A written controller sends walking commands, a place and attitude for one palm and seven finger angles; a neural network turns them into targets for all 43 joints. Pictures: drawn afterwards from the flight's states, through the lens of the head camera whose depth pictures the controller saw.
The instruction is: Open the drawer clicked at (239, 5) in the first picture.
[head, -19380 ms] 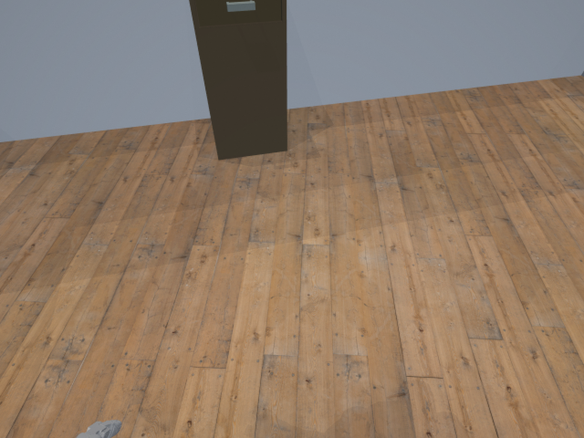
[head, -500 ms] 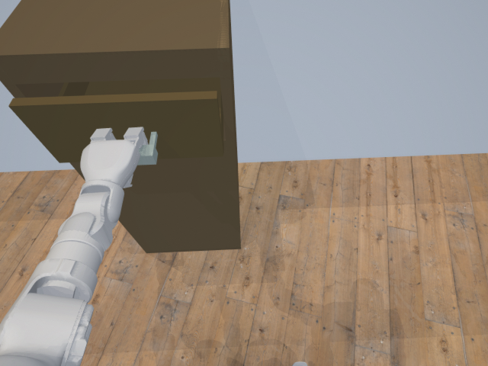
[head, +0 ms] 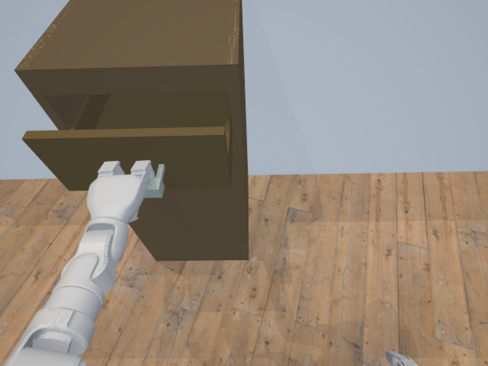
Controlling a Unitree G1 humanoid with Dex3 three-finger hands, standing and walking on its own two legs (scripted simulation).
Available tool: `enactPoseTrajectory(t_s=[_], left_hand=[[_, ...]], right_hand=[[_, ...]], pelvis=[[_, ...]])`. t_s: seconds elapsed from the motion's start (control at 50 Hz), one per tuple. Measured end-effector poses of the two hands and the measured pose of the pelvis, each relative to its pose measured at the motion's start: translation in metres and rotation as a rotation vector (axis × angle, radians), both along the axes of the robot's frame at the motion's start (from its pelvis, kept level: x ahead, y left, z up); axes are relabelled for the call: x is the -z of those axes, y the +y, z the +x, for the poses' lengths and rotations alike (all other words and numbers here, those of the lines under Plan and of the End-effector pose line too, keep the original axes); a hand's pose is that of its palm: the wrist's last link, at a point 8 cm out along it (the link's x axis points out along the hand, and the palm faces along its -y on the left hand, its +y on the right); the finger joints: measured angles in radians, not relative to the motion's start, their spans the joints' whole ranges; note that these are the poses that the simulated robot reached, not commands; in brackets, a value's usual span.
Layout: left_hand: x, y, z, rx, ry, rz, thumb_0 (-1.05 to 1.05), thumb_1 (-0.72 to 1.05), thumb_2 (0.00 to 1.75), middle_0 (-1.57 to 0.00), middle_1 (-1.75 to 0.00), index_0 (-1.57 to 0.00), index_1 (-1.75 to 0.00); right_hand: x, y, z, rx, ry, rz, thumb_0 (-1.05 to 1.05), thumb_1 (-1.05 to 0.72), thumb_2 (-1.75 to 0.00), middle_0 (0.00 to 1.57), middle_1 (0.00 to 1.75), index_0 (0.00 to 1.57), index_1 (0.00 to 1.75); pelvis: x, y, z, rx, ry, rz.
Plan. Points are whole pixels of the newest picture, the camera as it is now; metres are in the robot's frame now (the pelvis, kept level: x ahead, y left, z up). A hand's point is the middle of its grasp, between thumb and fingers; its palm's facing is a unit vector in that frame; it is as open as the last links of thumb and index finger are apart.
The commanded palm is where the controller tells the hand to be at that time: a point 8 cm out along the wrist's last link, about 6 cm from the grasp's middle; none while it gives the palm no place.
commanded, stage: pull the drawer open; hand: left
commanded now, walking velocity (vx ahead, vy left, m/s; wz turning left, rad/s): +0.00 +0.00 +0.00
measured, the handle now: (133, 178) +0.43 +0.22 +0.03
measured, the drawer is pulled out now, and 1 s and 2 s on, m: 0.11 0.25 0.30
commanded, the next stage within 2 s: open the thumb to release the handle in 1.70 s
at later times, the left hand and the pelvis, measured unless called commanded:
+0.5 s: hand (121, 242) +0.31 +0.22 +0.01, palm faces +0.00 -0.04 -1.00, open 6.0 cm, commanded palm +0.28 +0.24 +0.06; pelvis -0.01 +0.00 +0.00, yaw +0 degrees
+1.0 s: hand (112, 283) +0.25 +0.22 +0.01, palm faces +0.00 -0.06 -1.00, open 5.9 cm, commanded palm +0.21 +0.23 +0.06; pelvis -0.01 -0.01 +0.00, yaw +0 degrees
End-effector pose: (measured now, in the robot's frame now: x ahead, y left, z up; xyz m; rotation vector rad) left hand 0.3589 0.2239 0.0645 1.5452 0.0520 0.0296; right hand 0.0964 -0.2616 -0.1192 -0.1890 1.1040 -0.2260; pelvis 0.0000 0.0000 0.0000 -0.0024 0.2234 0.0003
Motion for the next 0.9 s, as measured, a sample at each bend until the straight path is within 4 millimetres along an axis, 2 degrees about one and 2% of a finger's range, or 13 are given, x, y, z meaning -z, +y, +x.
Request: enactPoseTrajectory(t_s=[0.22, 0.4, 0.9], left_hand=[[0.000, 0.000, -0.024, -0.001, 0.000, -0.009, 0.01, 0.66, 0.80, -0.30, -1.35, -0.36, -1.35], [0.000, -0.001, -0.051, -0.004, -0.009, -0.020, 0.01, 0.66, 0.80, -0.29, -1.35, -0.37, -1.35], [0.000, -0.003, -0.117, -0.030, -0.010, -0.030, 0.02, 0.65, 0.80, -0.29, -1.35, -0.40, -1.35]], right_hand=[[-0.006, 0.001, 0.016, -0.018, -0.067, -0.003, 0.01, -0.90, -0.90, 0.20, 0.30, 0.20, 0.30], [-0.011, 0.002, 0.031, -0.038, -0.121, -0.001, 0.01, -0.90, -0.90, 0.20, 0.30, 0.20, 0.30], [-0.020, 0.019, 0.069, -0.131, -0.233, 0.034, 0.01, -0.90, -0.90, 0.20, 0.30, 0.20, 0.30]], pelvis=[[-0.002, -0.003, -0.004, 0.006, -0.027, 0.005], [-0.003, -0.004, -0.005, 0.007, -0.048, 0.007], [-0.003, -0.009, -0.008, 0.000, -0.095, 0.013]])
